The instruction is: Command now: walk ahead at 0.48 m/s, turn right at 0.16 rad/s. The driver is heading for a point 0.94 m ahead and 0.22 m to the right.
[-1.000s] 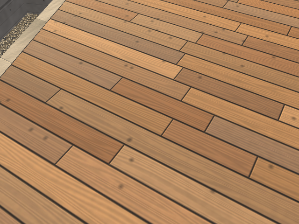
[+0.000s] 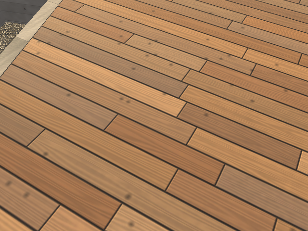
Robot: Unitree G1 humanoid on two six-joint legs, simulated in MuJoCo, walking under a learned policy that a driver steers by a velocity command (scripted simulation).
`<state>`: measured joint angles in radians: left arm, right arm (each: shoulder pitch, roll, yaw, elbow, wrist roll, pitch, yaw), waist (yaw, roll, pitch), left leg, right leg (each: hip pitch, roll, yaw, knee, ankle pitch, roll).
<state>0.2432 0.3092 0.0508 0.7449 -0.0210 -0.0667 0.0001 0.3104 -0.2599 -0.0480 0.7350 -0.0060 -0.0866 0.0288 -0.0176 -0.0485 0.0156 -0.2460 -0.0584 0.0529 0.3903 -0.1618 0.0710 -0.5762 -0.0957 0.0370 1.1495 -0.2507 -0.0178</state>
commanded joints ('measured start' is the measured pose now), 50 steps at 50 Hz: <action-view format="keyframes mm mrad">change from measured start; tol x32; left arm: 1 53 50 14 -38 6 16 6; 50 14 100 25 -111 14 -14 2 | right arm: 1 -62 -132 -36 -51 -3 -38 -9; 50 -46 -122 -18 -35 -6 -19 -3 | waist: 1 42 107 10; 15 -58 98 72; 21 139 -97 -407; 50 -12 112 -39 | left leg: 1 15 284 -242 -289 -18 175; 13 315 328 30 -235 191 96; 18 278 278 137 304 849 9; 20 -421 13 2 944 -402 -89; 21 -529 44 -166 1017 -395 -70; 34 -288 116 -69 249 302 -133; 41 -302 95 -90 104 140 -38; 43 -35 67 -49 72 142 15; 45 604 420 -657 36 -56 245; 50 185 301 -435 -158 -17 155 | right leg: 1 -103 -58 61 -59 110 23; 14 -178 20 -47 -544 226 -30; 18 319 170 -141 -608 132 -131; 21 999 -230 769 -825 -119 -361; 29 369 -57 245 -933 403 -285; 43 548 -40 193 -605 609 -132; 46 -135 170 148 142 -313 -11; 50 -111 7 70 21 -62 -10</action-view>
